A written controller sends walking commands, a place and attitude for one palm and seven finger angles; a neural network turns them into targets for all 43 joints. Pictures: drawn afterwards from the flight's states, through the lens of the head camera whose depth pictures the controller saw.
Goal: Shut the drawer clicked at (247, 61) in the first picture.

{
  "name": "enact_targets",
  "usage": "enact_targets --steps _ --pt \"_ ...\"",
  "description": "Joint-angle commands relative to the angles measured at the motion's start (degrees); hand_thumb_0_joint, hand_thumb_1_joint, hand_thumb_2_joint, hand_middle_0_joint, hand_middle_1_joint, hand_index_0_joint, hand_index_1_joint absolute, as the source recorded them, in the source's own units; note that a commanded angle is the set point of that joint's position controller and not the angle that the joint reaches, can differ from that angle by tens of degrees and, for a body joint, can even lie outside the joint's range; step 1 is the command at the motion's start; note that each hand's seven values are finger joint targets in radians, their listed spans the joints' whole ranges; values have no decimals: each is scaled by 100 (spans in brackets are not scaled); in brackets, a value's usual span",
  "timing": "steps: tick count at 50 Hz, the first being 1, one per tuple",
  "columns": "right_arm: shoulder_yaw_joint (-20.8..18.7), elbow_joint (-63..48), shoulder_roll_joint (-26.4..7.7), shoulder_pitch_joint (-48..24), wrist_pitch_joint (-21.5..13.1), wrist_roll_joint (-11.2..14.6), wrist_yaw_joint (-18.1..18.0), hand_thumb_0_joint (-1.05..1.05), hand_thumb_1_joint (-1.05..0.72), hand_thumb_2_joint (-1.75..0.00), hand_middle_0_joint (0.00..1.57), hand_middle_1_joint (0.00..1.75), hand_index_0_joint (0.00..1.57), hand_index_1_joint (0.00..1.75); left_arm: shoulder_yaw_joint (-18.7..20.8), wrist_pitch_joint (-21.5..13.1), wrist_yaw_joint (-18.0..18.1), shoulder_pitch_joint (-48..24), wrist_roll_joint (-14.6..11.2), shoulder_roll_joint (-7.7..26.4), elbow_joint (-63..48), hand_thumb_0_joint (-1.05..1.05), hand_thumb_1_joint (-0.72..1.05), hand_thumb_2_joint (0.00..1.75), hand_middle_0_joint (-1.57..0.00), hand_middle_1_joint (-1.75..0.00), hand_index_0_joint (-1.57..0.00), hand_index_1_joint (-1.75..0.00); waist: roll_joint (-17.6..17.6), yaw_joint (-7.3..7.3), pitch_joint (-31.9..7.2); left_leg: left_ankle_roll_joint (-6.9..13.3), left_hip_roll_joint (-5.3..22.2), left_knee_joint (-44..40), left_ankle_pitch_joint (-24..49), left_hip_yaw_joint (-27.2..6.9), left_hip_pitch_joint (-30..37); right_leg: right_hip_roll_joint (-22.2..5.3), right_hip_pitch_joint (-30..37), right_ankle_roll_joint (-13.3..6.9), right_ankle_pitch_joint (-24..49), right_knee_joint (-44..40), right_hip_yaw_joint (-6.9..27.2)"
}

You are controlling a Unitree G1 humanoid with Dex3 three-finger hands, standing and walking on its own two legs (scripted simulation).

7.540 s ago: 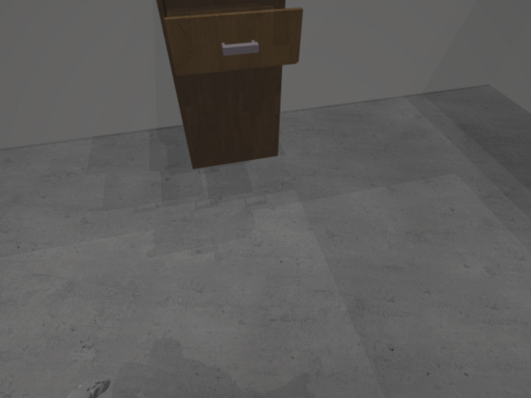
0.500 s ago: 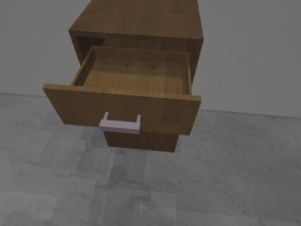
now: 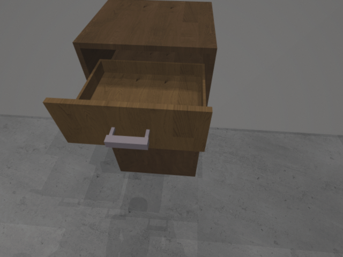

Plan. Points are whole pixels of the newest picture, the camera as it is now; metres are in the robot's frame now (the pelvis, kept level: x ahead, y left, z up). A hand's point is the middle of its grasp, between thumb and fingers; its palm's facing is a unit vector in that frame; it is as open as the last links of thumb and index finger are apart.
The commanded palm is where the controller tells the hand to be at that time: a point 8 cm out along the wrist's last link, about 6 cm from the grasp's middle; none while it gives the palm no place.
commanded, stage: come to a stop and stand still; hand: left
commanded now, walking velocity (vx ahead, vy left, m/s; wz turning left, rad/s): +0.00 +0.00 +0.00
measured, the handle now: (128, 136) +0.43 +0.15 +0.01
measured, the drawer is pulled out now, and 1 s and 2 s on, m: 0.28 0.28 0.28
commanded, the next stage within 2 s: look again from close up in 0.76 s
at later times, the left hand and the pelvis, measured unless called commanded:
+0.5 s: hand out of the picture +0.00 +0.14 -0.18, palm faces +0.05 -0.98 -0.17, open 7.4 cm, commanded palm none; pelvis +0.03 -0.01 +0.00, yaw +0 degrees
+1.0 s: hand out of the picture +0.02 +0.18 -0.18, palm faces +0.01 -0.98 -0.22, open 7.4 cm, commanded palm none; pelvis +0.03 +0.00 -0.01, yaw +0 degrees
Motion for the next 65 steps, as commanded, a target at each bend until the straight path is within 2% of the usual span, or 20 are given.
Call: enact_targets --steps 1,8,14,19,25,33,42,43,44,45,47,48,49,52,53,55,56,58,60,65 --pt "-39 -103 -375 327 -104 30 -23 0 -90 -90 20 30 20 30 121 -74 41 413 0 550 -112 0 90 90 -20 -30 -20 -30 -32 31 275 150 421 -142 565 -461 334 -912 -695 106 661 -671 813" --pt "-46 -89 -365 275 -108 42 -40 0 -90 -90 20 30 20 30 109 -83 64 607 3 507 -102 0 90 90 -20 -30 -20 -30 -229 72 296 149 423 -40 653 -398 343 -886 -587 212 1176 -648 774" --pt "-57 -105 -355 207 -93 42 -51 0 -90 -90 20 30 20 30 111 -78 80 673 15 494 -101 0 90 90 -20 -30 -20 -30 -92 62 370 134 418 42 698 -360 331 -918 -618 260 1453 -603 773" --pt "-58 -131 -364 157 -98 42 -72 0 -90 -90 20 30 20 30 130 -84 96 705 23 530 -97 0 90 90 -20 -30 -20 -30 -158 61 218 127 436 121 895 -310 391 -944 -408 321 2199 -472 744" --pt "-34 -148 -413 122 -116 42 -94 0 -90 -90 20 30 20 30 152 -81 104 719 22 582 -91 0 90 90 -20 -30 -20 -30 -98 86 119 125 448 148 1108 -278 438 -960 -198 342 2696 -381 702" --pt "-27 -161 -463 90 -118 48 -100 0 -90 -90 20 30 20 30 162 -64 99 655 28 627 -106 0 90 90 -20 -30 -20 -30 -203 98 228 142 472 90 1177 -288 484 -928 -163 324 2654 -405 655" --pt "-19 -177 -533 76 -129 39 -91 0 -90 -90 20 30 20 30 154 -65 89 599 19 670 -125 0 90 90 -20 -30 -20 -30 -104 85 164 151 484 21 1234 -341 587 -936 -146 264 2414 -423 648" --pt "-55 -800 -847 -295 -130 -61 26 0 -90 -90 20 30 20 30 31 -190 118 384 76 1463 -662 0 90 90 -20 -30 -20 -30 108 -17 653 306 204 290 1307 -580 549 -715 -900 316 2095 -161 733" --pt "-212 -819 -885 -235 -228 -30 36 0 -90 -90 20 30 20 30 147 -216 103 418 65 1197 -638 0 90 90 -20 -30 -20 -30 201 105 335 259 430 647 959 -409 236 -945 -874 270 1601 -83 854" --pt "-190 -785 -675 -334 -204 -28 42 0 -90 -90 20 30 20 30 145 -242 104 392 60 1025 -562 0 90 90 -20 -30 -20 -30 180 76 124 251 347 694 550 -405 174 -1035 -704 220 1962 -170 987" --pt "-152 -861 -557 -235 -148 -14 64 0 -90 -90 20 30 20 30 122 -267 115 457 46 972 -604 0 90 90 -20 -30 -20 -30 -169 63 -64 202 190 856 -12 -333 -160 -1185 -375 232 2288 -179 1098" --pt "-132 -888 -562 -209 -149 -27 75 0 -90 -90 20 30 20 30 110 -266 121 434 61 1022 -629 0 90 90 -20 -30 -20 -30 -392 76 -228 198 181 887 -5 -238 -243 -1217 -134 192 2794 -31 1105" --pt "-137 -914 -585 -287 -135 -20 81 0 -90 -90 20 30 20 30 124 -265 125 474 50 1008 -633 0 90 90 -20 -30 -20 -30 -564 103 -198 194 124 973 -179 -234 -359 -1274 -71 180 2965 -14 1093" --pt "-173 -963 -638 -403 -101 -6 71 0 -90 -90 20 30 20 30 159 -233 135 435 56 1024 -702 0 90 90 -20 -30 -20 -30 -573 90 14 199 148 1047 -201 -208 -500 -1301 -126 121 3350 95 1024" --pt "-144 -964 -646 -387 -110 -17 79 0 -90 -90 20 30 20 30 129 -222 133 436 77 1035 -731 0 90 90 -20 -30 -20 -30 -620 111 -121 217 160 994 76 -140 -432 -1236 26 131 3822 258 968" --pt "-173 -950 -694 -426 -112 -1 62 0 -90 -90 20 30 20 30 148 -187 138 364 59 1035 -788 0 90 90 -20 -30 -20 -30 -422 51 -78 253 228 914 486 -225 -175 -1137 -206 142 3495 344 801" --pt "-180 -932 -757 -406 -112 1 52 0 -90 -90 20 30 20 30 144 -164 138 275 55 1032 -828 0 90 90 -20 -30 -20 -30 -137 17 -53 272 302 831 756 -286 8 -1059 -411 126 2948 362 740" --pt "-174 -904 -841 -384 -140 -19 55 0 -90 -90 20 30 20 30 113 -123 131 284 90 984 -897 0 90 90 -20 -30 -20 -30 130 76 -108 358 433 815 1534 -369 283 -881 -539 164 2287 381 654" --pt "-189 -910 -888 -465 -143 -16 50 0 -90 -90 20 30 20 30 126 -92 132 264 77 987 -894 0 90 90 -20 -30 -20 -30 208 69 -33 394 486 703 1467 -499 274 -836 -655 184 1559 340 588" --pt "-172 -935 -981 -607 -177 -16 54 0 -90 -90 20 30 20 30 109 -61 116 210 80 983 -898 0 90 90 -20 -30 -20 -30 67 102 -131 452 536 528 1596 -606 370 -795 -615 247 1119 322 560"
